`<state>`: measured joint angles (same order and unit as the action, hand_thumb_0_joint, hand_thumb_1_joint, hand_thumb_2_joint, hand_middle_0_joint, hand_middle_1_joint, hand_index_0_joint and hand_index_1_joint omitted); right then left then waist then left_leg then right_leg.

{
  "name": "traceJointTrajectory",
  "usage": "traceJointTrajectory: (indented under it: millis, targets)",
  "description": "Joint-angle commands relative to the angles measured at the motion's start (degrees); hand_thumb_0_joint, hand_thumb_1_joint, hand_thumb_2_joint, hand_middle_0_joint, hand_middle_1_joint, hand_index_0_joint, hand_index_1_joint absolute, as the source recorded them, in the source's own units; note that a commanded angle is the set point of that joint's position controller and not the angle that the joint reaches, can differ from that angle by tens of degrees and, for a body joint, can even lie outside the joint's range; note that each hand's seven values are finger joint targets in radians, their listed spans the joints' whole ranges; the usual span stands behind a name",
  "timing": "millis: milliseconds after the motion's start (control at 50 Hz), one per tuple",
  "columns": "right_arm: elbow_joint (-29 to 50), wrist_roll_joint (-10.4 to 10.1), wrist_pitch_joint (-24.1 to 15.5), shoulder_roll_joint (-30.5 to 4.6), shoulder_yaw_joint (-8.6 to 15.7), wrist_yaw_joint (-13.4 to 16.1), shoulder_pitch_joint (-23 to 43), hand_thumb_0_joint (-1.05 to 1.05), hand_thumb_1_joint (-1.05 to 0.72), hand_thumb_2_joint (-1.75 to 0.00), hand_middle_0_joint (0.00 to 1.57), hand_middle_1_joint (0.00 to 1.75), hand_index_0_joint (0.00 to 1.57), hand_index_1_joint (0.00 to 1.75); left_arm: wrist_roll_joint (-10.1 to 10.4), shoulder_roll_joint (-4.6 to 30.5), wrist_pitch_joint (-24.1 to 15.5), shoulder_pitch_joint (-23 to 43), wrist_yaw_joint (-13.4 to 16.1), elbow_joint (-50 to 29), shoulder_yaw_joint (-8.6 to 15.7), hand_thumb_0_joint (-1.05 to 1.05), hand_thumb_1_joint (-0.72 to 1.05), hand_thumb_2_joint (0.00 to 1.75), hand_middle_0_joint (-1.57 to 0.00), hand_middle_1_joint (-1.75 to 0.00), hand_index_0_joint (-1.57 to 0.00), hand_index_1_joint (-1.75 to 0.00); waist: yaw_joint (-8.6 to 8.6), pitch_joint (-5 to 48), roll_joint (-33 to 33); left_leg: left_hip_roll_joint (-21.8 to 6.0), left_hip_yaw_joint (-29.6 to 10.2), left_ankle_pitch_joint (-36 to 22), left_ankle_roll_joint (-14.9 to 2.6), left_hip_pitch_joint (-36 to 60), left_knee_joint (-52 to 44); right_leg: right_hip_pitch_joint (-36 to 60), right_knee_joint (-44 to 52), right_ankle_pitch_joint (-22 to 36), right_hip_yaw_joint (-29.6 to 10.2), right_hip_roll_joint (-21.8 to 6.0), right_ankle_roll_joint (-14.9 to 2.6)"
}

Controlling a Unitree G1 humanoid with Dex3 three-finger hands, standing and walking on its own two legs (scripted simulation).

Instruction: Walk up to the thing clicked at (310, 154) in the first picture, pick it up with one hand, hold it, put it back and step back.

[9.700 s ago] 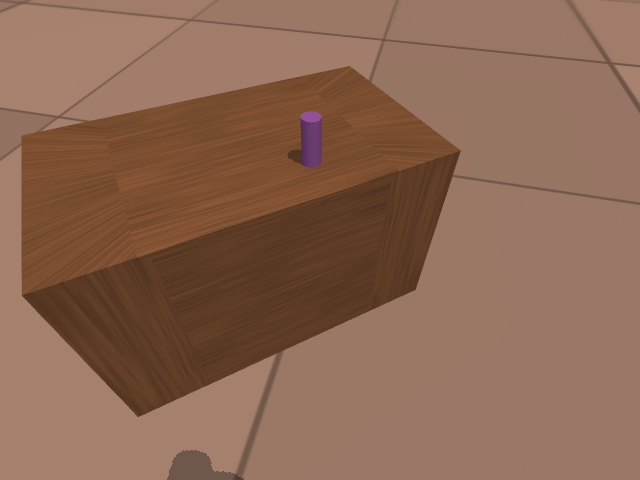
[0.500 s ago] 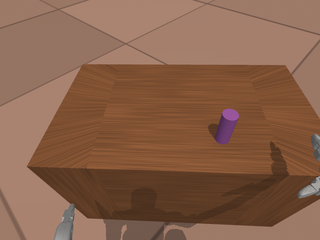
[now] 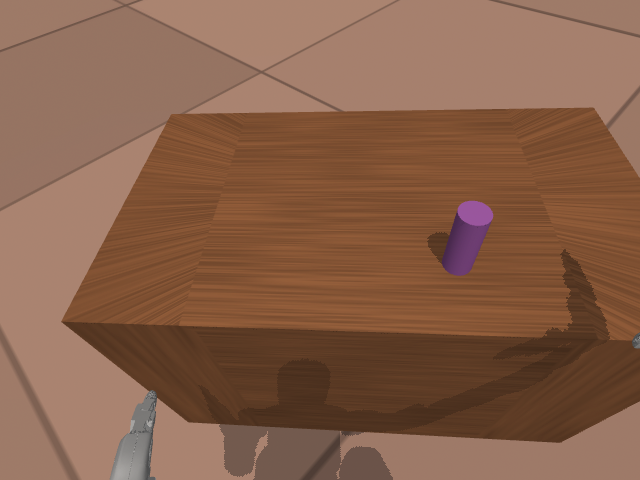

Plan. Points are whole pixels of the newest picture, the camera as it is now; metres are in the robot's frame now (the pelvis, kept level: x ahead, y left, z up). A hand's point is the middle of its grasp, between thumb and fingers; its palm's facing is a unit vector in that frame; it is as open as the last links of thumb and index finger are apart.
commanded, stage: go down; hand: right
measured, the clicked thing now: (465, 240) +0.50 -0.18 -0.03
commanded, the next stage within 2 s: approach in 1.82 s
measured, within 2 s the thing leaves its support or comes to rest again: neither
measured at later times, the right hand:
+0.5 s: hand out of the picture +0.38 -0.36 +0.09, palm faces +0.13 +0.99 +0.00, open 17.3 cm
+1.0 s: hand out of the picture +0.41 -0.37 +0.09, palm faces +0.15 +0.99 +0.02, open 17.2 cm
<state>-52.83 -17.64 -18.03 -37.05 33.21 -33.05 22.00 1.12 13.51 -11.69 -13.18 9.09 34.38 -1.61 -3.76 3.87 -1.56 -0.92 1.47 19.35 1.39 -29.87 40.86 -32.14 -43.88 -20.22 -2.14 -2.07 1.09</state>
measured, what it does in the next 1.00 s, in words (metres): stands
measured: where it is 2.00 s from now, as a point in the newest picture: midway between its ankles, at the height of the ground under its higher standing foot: outside the picture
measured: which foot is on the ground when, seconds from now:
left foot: down 0.00-1.00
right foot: down 0.00-1.00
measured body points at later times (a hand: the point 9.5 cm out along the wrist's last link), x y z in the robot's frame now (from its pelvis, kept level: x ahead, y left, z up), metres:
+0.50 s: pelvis +0.00 -0.01 -0.02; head +0.06 -0.04 +0.43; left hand +0.15 +0.26 -0.06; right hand +0.37 -0.41 +0.09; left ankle +0.01 +0.14 -0.71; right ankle +0.02 -0.13 -0.71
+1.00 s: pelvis +0.00 -0.01 -0.02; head +0.07 -0.05 +0.42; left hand +0.15 +0.25 -0.06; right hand +0.39 -0.42 +0.09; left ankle +0.01 +0.14 -0.71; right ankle +0.02 -0.13 -0.71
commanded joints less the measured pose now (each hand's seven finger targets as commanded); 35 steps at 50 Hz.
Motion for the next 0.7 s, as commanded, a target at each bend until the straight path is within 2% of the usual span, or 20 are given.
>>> traceJointTrajectory:
  millis: [0, 20, 40, 60, 80, 120, 140, 160, 220, 300, 360, 420, 480, 500, 520, 560, 580, 600, 620, 680]
  targets:
    - [8.84, -0.75, -2.91, -22.37, 4.31, -0.63, 19.27, 0.00, 0.49, -0.03, 0.07, 0.04, 0.06, 0.04, -0.30, 11.32, -3.18, 3.52, 1.18, -12.98, 4.39, 0.00, -0.54, 0.04, -0.05, -0.06, -0.05, -0.06, -0.09, 19.75, 7.85, 1.13, -0.09, -13.67, -1.55, 3.67, -2.96, 9.58, 3.87, 14.41, 0.14, 1.40, -1.90]
    - [9.03, -0.63, -2.92, -23.31, 4.59, -0.67, 20.08, 0.00, 0.50, -0.03, 0.06, 0.04, 0.06, 0.04, -0.31, 11.60, -3.18, 2.53, 1.17, -12.97, 4.60, 0.00, -0.54, 0.05, -0.05, -0.06, -0.05, -0.06, 0.13, 20.00, 8.27, 1.09, -0.12, -14.17, -1.57, 3.66, -2.50, 9.59, 3.33, 14.79, 0.24, 1.38, -1.87]
    - [6.30, -0.50, -2.48, -24.49, 5.42, -0.72, 19.03, 0.00, 0.50, -0.03, 0.06, 0.04, 0.06, 0.04, -0.42, 13.26, -3.04, 1.55, 1.33, -11.57, 6.28, 0.00, -0.54, 0.05, -0.05, -0.06, -0.05, -0.06, 0.14, 19.61, 7.96, 1.23, 0.08, -14.06, -1.65, 2.55, -1.91, 8.73, 2.96, 15.36, 0.06, 1.31, -1.83]
    - [6.22, -0.16, -2.41, -24.36, 5.06, -0.86, 19.59, 0.00, 0.52, -0.03, 0.06, 0.04, 0.06, 0.04, -0.45, 12.27, -2.94, 0.99, 1.04, -10.78, 5.62, 0.00, -0.54, 0.05, -0.05, -0.05, -0.05, -0.05, 0.28, 18.91, 8.88, 1.34, 0.04, -12.99, -1.78, 1.43, -1.65, 8.22, 2.84, 14.85, 0.02, 1.24, -1.72]
    - [5.68, -0.33, -2.34, -25.30, 5.96, -0.95, 19.87, 0.00, 0.52, -0.03, 0.06, 0.04, 0.06, 0.04, -0.36, 11.68, -2.99, 1.66, 0.80, -11.91, 4.80, 0.00, -0.54, 0.05, -0.05, -0.06, -0.05, -0.05, 0.46, 18.68, 8.96, 1.34, -0.09, -11.79, -1.84, 1.01, -1.82, 7.44, 2.72, 13.50, 0.00, 1.28, -1.85]
    - [6.23, 0.11, -2.56, -25.48, 5.85, -0.96, 21.74, 0.00, 0.52, -0.03, 0.06, 0.04, 0.06, 0.04, -0.25, 7.70, -3.17, 3.30, 0.21, -13.71, 1.15, 0.00, -0.54, 0.05, -0.05, -0.05, -0.05, -0.05, 1.25, 19.01, 9.57, 1.27, -0.49, -10.58, -1.89, 1.41, -1.64, 5.93, 2.35, 11.40, 0.23, 1.34, -1.90]
    - [5.20, 0.56, -2.36, -25.58, 5.79, -0.84, 22.13, 0.00, 0.52, -0.03, 0.06, 0.04, 0.06, 0.04, -0.35, 8.55, -3.10, 1.94, 0.33, -12.96, 2.13, 0.00, -0.55, 0.05, -0.05, -0.05, -0.05, -0.05, 0.36, 18.95, 8.66, 1.23, -0.87, -10.20, -1.83, 1.07, -1.40, 4.50, 2.18, 10.13, 0.33, 1.43, -2.06]
    - [3.73, 0.58, -2.02, -26.59, 6.45, -0.98, 20.91, 0.00, 0.50, -0.03, 0.07, 0.04, 0.06, 0.04, -0.40, 8.62, -2.93, 0.55, 0.38, -11.76, 1.95, 0.00, -0.54, 0.05, -0.05, -0.05, -0.05, -0.05, 0.65, 18.77, 8.04, 1.38, -0.69, -10.03, -1.80, 1.14, -1.17, 4.02, 2.12, 9.99, 0.27, 1.37, -2.07]
    - [6.44, 1.03, -2.16, -28.78, 6.58, -0.98, 23.88, 0.00, 0.50, -0.03, 0.07, 0.04, 0.06, 0.04, -0.44, 12.56, -3.39, 1.08, 0.74, -16.69, 4.69, 0.00, -0.55, 0.05, -0.05, -0.05, -0.05, -0.05, -0.56, 22.86, 9.23, 1.60, -0.63, -10.97, -1.85, 1.03, -0.57, 6.70, 1.57, 10.85, 0.27, 1.25, -1.98]
    - [3.49, 1.00, -1.57, -28.07, 6.36, -1.44, 24.69, 0.00, 0.48, -0.03, 0.07, 0.04, 0.06, 0.04, -0.56, 9.65, -2.96, -2.59, 0.25, -11.85, 2.64, 0.00, -0.56, 0.06, -0.05, -0.05, -0.05, -0.06, -0.95, 19.77, 10.75, 1.68, -0.50, -11.28, -1.94, -2.38, 0.59, 4.79, 0.14, 12.68, 0.26, 1.27, -1.84]
    - [5.42, 1.79, -1.31, -28.48, 5.10, -1.52, 27.74, 0.00, 0.48, -0.04, 0.07, 0.04, 0.06, 0.04, -0.80, 12.49, -3.35, -0.36, 0.33, -15.58, 4.80, 0.00, -0.56, 0.06, -0.05, -0.05, -0.05, -0.06, -2.19, 21.08, 10.94, 1.70, -0.62, -10.17, -2.05, -3.63, 0.69, 5.38, -0.09, 10.76, 0.17, 1.08, -1.95]
    - [4.18, 2.39, -0.78, -28.28, 4.41, -1.66, 28.49, 0.00, 0.48, -0.04, 0.07, 0.04, 0.06, 0.04, -0.72, 10.79, -3.27, -1.42, 0.04, -15.25, 2.83, 0.00, -0.56, 0.06, -0.05, -0.05, -0.05, -0.06, -1.84, 20.20, 12.24, 2.12, -0.02, -8.26, -2.29, -5.38, 1.07, 5.76, 0.25, 10.41, -0.19, 0.75, -1.49]
    - [3.77, 2.13, -0.63, -29.21, 5.29, -1.75, 28.34, 0.00, 0.48, -0.04, 0.07, 0.04, 0.06, 0.04, -0.66, 11.80, -3.24, -1.81, -0.10, -15.91, 3.71, 0.00, -0.56, 0.06, -0.05, -0.05, -0.05, -0.06, -1.99, 22.26, 11.99, 2.30, 0.38, -8.60, -2.28, -5.71, 1.59, 6.65, -0.30, 11.94, -0.63, 0.53, -1.34]
    - [3.47, 2.24, -0.41, -29.91, 5.66, -1.65, 28.56, 0.00, 0.47, -0.04, 0.07, 0.04, 0.06, 0.04, -0.79, 13.42, -3.24, -2.63, 0.07, -16.43, 5.39, 0.00, -0.56, 0.06, -0.05, -0.05, -0.05, -0.06, -2.65, 23.46, 12.26, 2.16, 0.19, -10.20, -2.22, -5.14, 1.59, 7.86, -0.82, 13.89, -0.50, 0.65, -1.29]
    - [4.35, 2.24, -0.25, -30.06, 5.79, -1.53, 28.73, 0.00, 0.46, -0.04, 0.07, 0.04, 0.06, 0.04, -0.77, 12.10, -3.19, -2.04, -0.11, -17.57, 3.70, 0.00, -0.56, 0.06, -0.05, -0.05, -0.05, -0.06, -1.88, 23.17, 11.80, 2.17, 0.31, -10.40, -2.19, -4.36, 1.45, 6.91, -0.82, 13.26, -0.44, 0.85, -1.50]
    - [1.85, 2.62, 0.18, -30.49, 6.24, -1.37, 27.38, 0.00, 0.46, -0.04, 0.07, 0.04, 0.06, 0.04, -0.71, 12.07, -2.90, -3.59, -0.13, -15.78, 4.10, 0.00, -0.56, 0.06, -0.05, -0.05, -0.04, -0.06, -1.71, 21.53, 11.12, 2.04, 0.12, -10.22, -2.16, -4.32, 1.63, 5.15, -1.06, 12.31, -0.24, 1.03, -1.62]
    - [1.89, 2.71, 0.34, -30.25, 6.22, -1.36, 26.76, 0.00, 0.46, -0.04, 0.07, 0.04, 0.06, 0.04, -0.59, 10.64, -2.71, -3.68, -0.39, -15.79, 2.61, 0.00, -0.56, 0.06, -0.05, -0.05, -0.04, -0.06, -1.36, 21.84, 11.12, 2.12, 0.22, -10.41, -2.22, -4.19, 1.84, 5.08, -0.97, 13.14, -0.34, 0.97, -1.58]
    - [4.84, 2.69, -0.14, -30.87, 6.15, -1.13, 29.82, 0.00, 0.48, -0.04, 0.07, 0.04, 0.06, 0.04, -0.50, 11.59, -2.96, -0.96, -0.38, -19.44, 3.48, 0.00, -0.56, 0.06, -0.05, -0.05, -0.05, -0.06, -1.43, 23.35, 12.11, 2.11, 0.19, -10.86, -2.33, -3.95, 2.05, 6.14, -1.18, 14.14, -0.40, 0.81, -1.41]
    - [3.19, 2.91, -0.05, -31.49, 6.75, -1.01, 29.14, 0.00, 0.49, -0.04, 0.07, 0.04, 0.06, 0.04, -0.71, 12.43, -2.72, -2.02, -0.32, -17.94, 4.30, 0.00, -0.56, 0.06, -0.05, -0.05, -0.04, -0.05, -1.45, 23.66, 12.40, 2.36, 0.44, -10.85, -2.46, -4.70, 2.38, 6.48, -1.27, 16.15, -0.74, 0.48, -1.13]
    - [1.55, 3.14, 0.04, -30.75, 6.37, -1.05, 28.02, 0.00, 0.48, -0.03, 0.07, 0.04, 0.06, 0.04, -0.79, 10.37, -2.26, -3.37, -0.88, -15.23, 2.90, 0.00, -0.56, 0.06, -0.05, -0.05, -0.04, -0.05, -0.73, 20.85, 14.37, 2.54, 0.61, -8.41, -2.73, -7.27, 2.72, 5.85, -1.57, 16.74, -1.06, -0.01, -0.70]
